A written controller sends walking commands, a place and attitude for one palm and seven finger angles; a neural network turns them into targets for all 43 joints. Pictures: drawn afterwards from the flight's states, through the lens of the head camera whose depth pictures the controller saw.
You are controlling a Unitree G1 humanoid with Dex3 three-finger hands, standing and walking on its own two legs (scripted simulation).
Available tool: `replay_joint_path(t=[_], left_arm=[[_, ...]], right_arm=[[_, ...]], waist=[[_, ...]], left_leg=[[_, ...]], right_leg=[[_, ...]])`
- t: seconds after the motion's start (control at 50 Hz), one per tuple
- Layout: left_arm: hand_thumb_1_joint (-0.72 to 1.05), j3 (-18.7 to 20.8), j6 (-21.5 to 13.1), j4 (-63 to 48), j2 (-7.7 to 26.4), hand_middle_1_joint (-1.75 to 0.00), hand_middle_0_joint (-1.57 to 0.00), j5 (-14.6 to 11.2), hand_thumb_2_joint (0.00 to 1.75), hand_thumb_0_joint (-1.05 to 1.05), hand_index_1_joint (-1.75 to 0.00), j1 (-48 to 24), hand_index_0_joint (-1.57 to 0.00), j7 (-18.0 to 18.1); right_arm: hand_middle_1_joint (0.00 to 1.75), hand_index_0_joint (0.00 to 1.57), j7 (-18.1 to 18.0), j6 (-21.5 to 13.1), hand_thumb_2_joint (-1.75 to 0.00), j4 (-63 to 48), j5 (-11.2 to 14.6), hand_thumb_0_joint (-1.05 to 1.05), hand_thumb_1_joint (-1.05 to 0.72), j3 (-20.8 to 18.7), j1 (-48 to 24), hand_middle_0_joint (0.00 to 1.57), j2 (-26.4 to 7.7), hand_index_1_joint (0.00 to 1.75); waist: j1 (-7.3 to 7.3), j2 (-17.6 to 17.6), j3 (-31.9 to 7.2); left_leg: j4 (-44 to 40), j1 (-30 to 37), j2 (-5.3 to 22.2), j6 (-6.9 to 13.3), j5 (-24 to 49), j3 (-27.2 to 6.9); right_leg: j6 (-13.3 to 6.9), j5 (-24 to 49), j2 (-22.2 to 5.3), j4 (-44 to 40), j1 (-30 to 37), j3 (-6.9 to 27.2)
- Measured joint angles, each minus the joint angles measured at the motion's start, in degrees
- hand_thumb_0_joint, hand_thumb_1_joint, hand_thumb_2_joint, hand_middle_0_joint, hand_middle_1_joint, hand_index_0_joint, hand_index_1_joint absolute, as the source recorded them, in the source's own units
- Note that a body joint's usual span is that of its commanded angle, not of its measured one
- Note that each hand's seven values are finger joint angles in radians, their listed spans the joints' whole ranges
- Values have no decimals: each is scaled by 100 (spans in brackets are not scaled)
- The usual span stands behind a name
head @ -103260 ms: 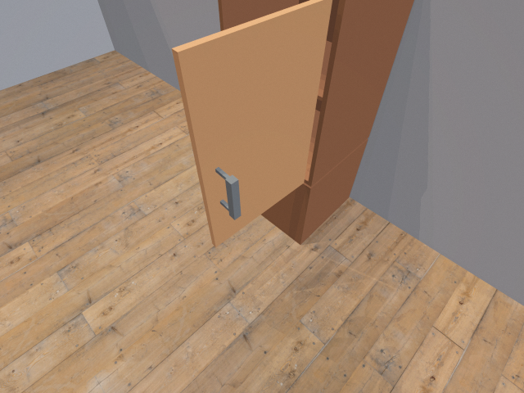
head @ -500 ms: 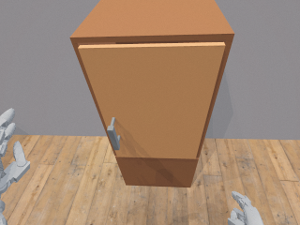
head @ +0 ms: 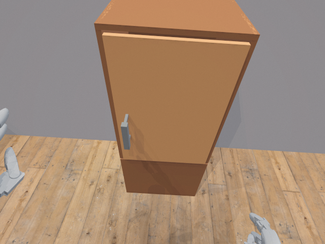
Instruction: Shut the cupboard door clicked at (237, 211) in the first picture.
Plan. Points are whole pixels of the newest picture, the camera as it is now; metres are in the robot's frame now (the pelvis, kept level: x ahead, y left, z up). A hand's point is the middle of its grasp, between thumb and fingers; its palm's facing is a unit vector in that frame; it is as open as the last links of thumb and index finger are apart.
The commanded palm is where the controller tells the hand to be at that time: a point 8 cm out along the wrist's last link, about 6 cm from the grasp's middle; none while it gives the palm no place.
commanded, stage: step back with the hand held close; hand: left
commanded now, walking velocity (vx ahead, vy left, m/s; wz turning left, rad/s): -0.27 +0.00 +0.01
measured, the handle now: (126, 132) +0.52 +0.16 -0.10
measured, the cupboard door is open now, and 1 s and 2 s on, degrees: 0 0 0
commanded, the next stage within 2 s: stop stepping back and stand still in 0.60 s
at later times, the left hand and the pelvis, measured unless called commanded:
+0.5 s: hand out of the picture +0.10 +0.23 +0.19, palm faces +0.41 -0.74 -0.53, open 7.4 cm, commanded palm +0.04 +0.27 +0.18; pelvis -0.09 -0.04 +0.00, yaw +1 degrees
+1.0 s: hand out of the picture -0.02 +0.26 +0.19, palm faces +0.55 -0.75 -0.36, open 7.4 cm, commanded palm -0.07 +0.28 +0.18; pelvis -0.20 -0.02 +0.00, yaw +2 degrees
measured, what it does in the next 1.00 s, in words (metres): walks backwards: left foot, then right foot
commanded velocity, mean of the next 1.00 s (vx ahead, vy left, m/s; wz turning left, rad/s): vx -0.18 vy -0.02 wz -0.02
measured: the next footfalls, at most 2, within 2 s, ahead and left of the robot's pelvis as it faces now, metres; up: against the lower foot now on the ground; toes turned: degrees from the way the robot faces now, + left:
left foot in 0.68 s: -0.15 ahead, +0.11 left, +0.00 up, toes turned +3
right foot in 0.84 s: -0.09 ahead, -0.12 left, +0.00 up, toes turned +3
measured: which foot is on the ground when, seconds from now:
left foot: down 0.00-0.42, up 0.44-0.66, down 0.68-1.00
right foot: down 0.00-0.74, up 0.76-0.82, down 0.84-1.00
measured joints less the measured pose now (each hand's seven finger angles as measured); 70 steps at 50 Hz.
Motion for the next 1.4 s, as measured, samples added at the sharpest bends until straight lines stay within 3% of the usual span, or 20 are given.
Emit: replay_joint_path(t=[0.14,0.22,0.32,0.4,0.44,0.48,0.54,0.62,0.68,0.7,0.76,0.84,0.9,0.94,1.04,1.18,1.22,1.3,1.34,1.4], left_arm=[[89,330,-231,-27,-24,-30,-21,72,90,2,-30,-354,-21,-14],[89,345,-306,-18,-27,-30,-20,-14,90,2,-30,-460,-21,-47],[89,17,-206,-384,92,-30,-20,-122,90,2,-30,-320,-21,-168],[89,221,-244,-681,416,-30,-21,-143,90,2,-30,34,-22,-246],[88,387,-306,-658,552,-30,-21,-118,90,2,-30,128,-22,-241],[88,434,-338,-549,564,-30,-21,-89,90,2,-30,122,-22,-170],[88,410,-298,-239,350,-30,-21,-31,90,1,-30,28,-22,-25],[89,210,-120,175,5,-30,-21,17,90,1,-30,-310,-22,159],[89,-48,15,109,-163,-30,-21,0,90,1,-30,-505,-21,178],[89,-100,22,24,-127,-30,-20,-3,90,2,-30,-560,-21,151],[89,95,-43,-313,185,-30,-21,-28,90,2,-30,-346,-21,41],[89,515,-85,-698,489,-30,-21,-82,90,2,-30,282,-22,-11],[89,532,-189,-649,321,-30,-21,-73,90,2,-30,126,-22,43],[89,392,-215,-405,118,-30,-21,-58,90,2,-30,-137,-22,89],[89,-36,1,337,-342,-30,-21,8,90,1,-30,-600,-21,172],[89,-22,211,341,-183,-30,-21,95,90,2,-30,-471,-21,88],[89,24,161,125,-121,-30,-21,118,90,2,-30,-325,-21,109],[89,195,18,-167,27,-30,-21,137,90,2,-30,-7,-21,161],[89,170,-39,-91,-23,-30,-21,144,90,2,-30,-94,-21,144],[89,-16,-76,179,-116,-30,-21,90,90,2,-30,-342,-21,113]], right_arm=[[30,20,56,-213,-90,154,-80,1,-91,32,25,20,133,30],[30,20,128,-351,-89,178,-109,1,-90,79,-348,21,236,30],[30,20,239,-420,-89,195,-116,1,-90,75,-673,21,288,30],[30,20,245,-365,-89,78,-121,1,-90,62,-667,21,274,30],[30,20,241,-297,-89,53,-97,1,-90,7,-559,21,254,30],[30,20,266,-225,-89,177,-108,1,-91,-102,-398,21,216,30],[30,20,235,-51,-89,400,-126,1,-91,-189,-158,21,158,30],[30,20,76,-13,-90,423,-89,1,-91,-195,-60,20,4,30],[30,20,-2,-108,-90,379,-59,1,-91,-237,-185,20,-173,30],[30,20,-25,-133,-90,389,-49,1,-91,-274,-260,20,-155,30],[30,20,17,-214,-90,350,-29,1,-91,-246,-384,20,180,30],[30,20,116,-500,-90,169,-64,1,-91,-41,-34,20,529,30],[30,20,168,-657,-90,284,-42,1,-91,98,107,20,561,30],[30,20,205,-660,-89,409,-52,1,-90,143,148,21,501,30],[30,20,182,-460,-89,607,-94,1,-90,105,183,21,228,30],[30,20,110,-574,-90,502,-121,1,-91,44,320,21,336,30],[30,20,152,-644,-90,490,-117,1,-91,62,430,20,382,30],[30,20,187,-675,-90,439,-131,1,-90,121,500,20,412,30],[30,20,199,-631,-90,482,-144,1,-90,92,377,21,332,30],[30,20,240,-529,-90,686,-100,1,-91,11,237,20,212,30]], waist=[[95,32,-114],[143,-103,171],[41,-137,439],[-60,-36,361],[-91,-19,229],[-32,-105,19],[41,-326,-272],[110,-386,-233],[16,-151,24],[-40,-154,141],[0,-520,424],[-32,-532,131],[30,-299,-20],[46,-171,-103],[28,19,-310],[-205,-251,-95],[-206,-257,-131],[-123,-300,-246],[-40,-131,-163],[30,-18,-35]], left_leg=[[-30,-390,43,-19,213,-116],[-150,-620,100,-82,456,27],[-327,-674,189,-173,791,14],[-104,-796,334,-251,770,-61],[288,-976,352,-366,-40,-109],[1426,-1241,229,-565,-853,-217],[2602,-1215,192,-690,-1150,-141],[1694,-431,439,-656,-1332,-195],[170,241,656,-583,-686,-256],[-48,258,652,-673,-592,-259],[42,183,512,-771,-444,-84],[256,136,643,-809,-516,-18],[398,158,802,-817,-577,-51],[507,154,776,-727,-765,-143],[656,169,562,-474,-1301,-92],[26,436,528,-453,-239,-68],[-116,460,614,-494,-132,-81],[-48,271,670,-632,-206,36],[339,30,749,-610,-487,4],[1482,-361,603,-593,-886,-78]], right_leg=[[21,-636,91,239,421,366],[-42,-763,71,-65,325,439],[-56,-571,153,106,90,406],[-177,-502,292,261,0,291],[-267,-446,295,243,-28,213],[-305,-352,194,133,-46,217],[-255,-99,-51,-219,-13,284],[-168,187,-218,-409,-208,272],[-58,294,-220,-263,-535,65],[-15,304,-274,-154,-664,4],[88,358,-357,4,-784,250],[185,-288,-252,527,-471,51],[-169,-249,-80,231,-216,1],[-219,-91,-58,131,-133,-31],[-186,-320,-88,77,-135,-22],[69,-1054,-45,1657,-377,-6],[65,-1098,-34,1475,-131,-156],[-41,-1096,-118,50,728,-384],[-365,-696,-14,-166,730,-413],[-452,-635,-13,-226,787,-448]])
